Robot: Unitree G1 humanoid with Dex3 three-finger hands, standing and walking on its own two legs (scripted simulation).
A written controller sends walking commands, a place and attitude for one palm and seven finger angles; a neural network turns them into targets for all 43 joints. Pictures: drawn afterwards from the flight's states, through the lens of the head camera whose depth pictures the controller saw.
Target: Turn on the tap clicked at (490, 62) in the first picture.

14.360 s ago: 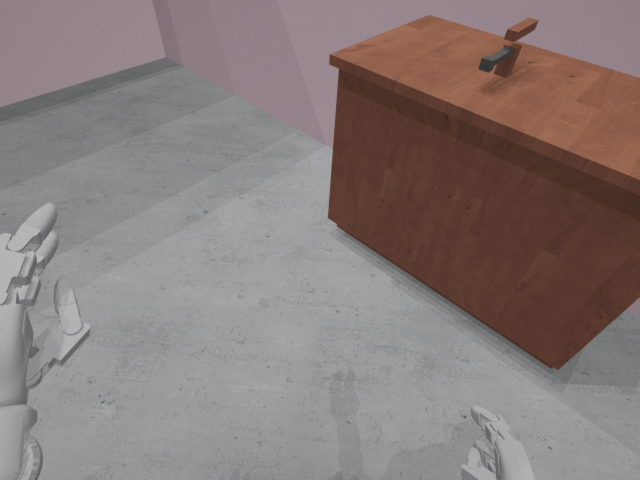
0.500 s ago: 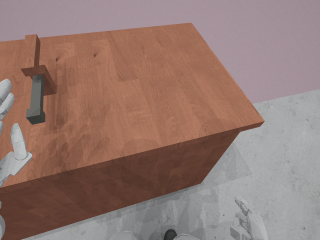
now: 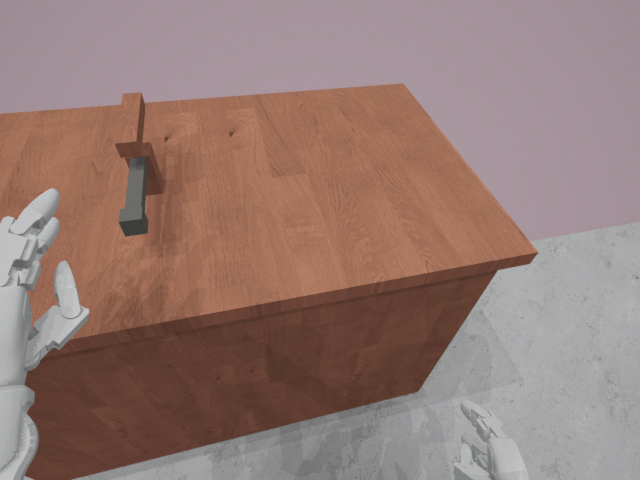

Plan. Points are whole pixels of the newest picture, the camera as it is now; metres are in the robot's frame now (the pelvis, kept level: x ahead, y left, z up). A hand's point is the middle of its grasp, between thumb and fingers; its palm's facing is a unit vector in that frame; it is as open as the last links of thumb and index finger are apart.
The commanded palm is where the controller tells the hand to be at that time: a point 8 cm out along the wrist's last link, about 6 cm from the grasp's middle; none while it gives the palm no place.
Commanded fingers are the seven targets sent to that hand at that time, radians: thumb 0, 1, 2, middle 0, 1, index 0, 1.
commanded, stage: come to a stop and stand still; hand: left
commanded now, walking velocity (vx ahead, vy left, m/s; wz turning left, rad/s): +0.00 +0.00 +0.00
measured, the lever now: (133, 221) +0.40 +0.29 +0.09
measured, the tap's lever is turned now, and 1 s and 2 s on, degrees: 0 0 0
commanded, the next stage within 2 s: look again from close up in 1.00 s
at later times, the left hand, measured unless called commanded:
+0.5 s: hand (33, 329) +0.20 +0.28 +0.16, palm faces +0.45 -0.85 -0.28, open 7.4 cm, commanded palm +0.14 +0.30 +0.18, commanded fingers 0.00 0.90 0.90 -0.20 -0.30 -0.20 -0.30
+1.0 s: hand (48, 302) +0.22 +0.27 +0.17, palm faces +0.37 -0.86 -0.36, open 7.4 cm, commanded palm +0.16 +0.31 +0.18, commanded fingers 0.00 0.90 0.90 -0.20 -0.30 -0.20 -0.30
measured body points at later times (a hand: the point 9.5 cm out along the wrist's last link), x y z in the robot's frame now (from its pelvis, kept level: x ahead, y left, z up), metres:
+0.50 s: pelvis -0.02 +0.02 +0.00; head -0.02 +0.04 +0.45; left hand +0.17 +0.32 +0.18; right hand +0.14 -0.21 -0.07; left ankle -0.02 +0.12 -0.74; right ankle +0.05 -0.11 -0.74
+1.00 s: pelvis +0.00 +0.03 +0.00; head +0.02 +0.06 +0.45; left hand +0.20 +0.32 +0.19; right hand +0.17 -0.19 -0.07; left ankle -0.02 +0.12 -0.74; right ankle +0.05 -0.11 -0.74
